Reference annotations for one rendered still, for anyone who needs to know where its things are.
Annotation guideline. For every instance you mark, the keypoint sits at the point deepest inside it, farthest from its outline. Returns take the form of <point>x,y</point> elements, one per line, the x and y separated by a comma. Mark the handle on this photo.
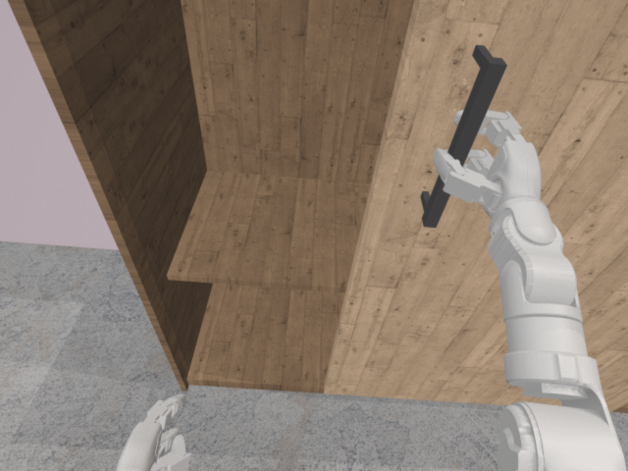
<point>480,98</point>

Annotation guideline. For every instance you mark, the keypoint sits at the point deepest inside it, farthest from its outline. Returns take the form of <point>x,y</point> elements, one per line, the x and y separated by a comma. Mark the right robot hand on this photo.
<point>515,172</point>

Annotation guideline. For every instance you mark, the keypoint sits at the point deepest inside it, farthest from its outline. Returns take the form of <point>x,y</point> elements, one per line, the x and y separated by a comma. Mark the robot right upper arm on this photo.
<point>544,437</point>

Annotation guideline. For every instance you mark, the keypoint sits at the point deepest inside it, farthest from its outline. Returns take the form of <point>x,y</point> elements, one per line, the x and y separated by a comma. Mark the right robot forearm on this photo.
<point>547,354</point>

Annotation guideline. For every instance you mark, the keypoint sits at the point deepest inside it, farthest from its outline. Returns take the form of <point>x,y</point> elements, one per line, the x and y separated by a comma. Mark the wardrobe door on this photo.
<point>422,313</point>

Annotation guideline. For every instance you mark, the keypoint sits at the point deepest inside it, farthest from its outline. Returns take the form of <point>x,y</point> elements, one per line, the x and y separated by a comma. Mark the left robot hand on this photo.
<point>146,445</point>

